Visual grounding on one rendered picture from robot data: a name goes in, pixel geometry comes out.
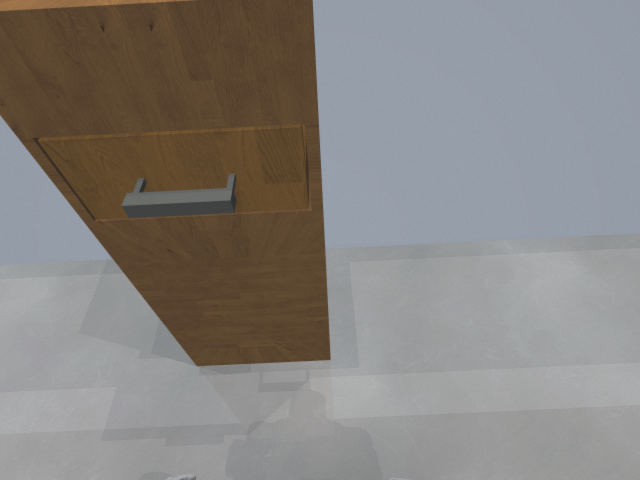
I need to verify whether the drawer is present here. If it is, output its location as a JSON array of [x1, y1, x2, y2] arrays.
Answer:
[[38, 124, 309, 219]]

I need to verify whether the cabinet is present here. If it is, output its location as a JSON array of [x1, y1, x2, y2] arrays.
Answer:
[[0, 0, 331, 366]]

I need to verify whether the handle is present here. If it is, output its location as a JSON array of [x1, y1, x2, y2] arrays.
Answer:
[[122, 173, 236, 218]]

